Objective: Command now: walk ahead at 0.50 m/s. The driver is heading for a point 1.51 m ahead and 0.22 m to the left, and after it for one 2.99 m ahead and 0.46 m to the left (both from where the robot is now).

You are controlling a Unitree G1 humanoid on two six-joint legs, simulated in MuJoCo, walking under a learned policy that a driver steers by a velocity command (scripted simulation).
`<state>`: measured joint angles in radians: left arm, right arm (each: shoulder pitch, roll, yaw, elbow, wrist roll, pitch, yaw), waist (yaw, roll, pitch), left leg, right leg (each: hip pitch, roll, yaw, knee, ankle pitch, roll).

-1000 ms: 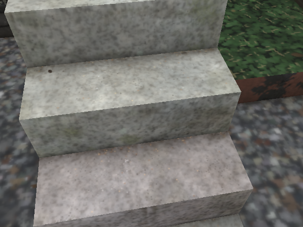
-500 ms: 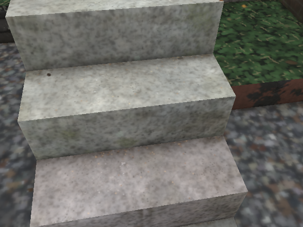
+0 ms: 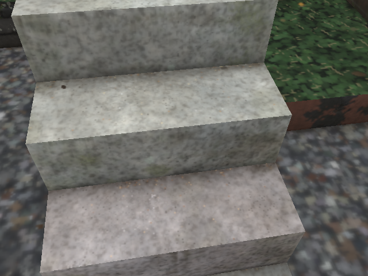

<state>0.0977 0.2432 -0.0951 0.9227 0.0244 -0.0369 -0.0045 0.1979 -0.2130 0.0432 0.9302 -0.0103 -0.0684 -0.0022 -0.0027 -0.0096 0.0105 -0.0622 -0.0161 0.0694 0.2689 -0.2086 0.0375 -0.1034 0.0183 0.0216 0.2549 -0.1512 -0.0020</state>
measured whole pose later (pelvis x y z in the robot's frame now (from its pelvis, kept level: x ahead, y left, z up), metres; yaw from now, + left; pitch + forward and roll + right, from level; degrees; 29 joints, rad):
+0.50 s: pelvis +0.00 +0.00 +0.00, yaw +0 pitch +0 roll -1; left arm 0.10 0.24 -0.09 0.92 0.03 -0.04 -0.01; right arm 0.19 -0.21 0.04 0.93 -0.01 -0.06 0.00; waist 0.00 -0.01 0.01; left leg -0.06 -0.02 0.07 0.27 -0.21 0.04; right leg -0.10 0.01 0.02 0.26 -0.15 0.01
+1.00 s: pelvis +0.00 +0.00 +0.00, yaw +1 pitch +0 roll -1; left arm 0.10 0.24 -0.09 0.92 0.03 -0.04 -0.01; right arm 0.18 -0.21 0.04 0.93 -0.01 -0.06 0.00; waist 0.00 -0.01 0.02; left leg -0.06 -0.02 0.06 0.27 -0.21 0.04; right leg -0.10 0.01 0.01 0.26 -0.15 0.01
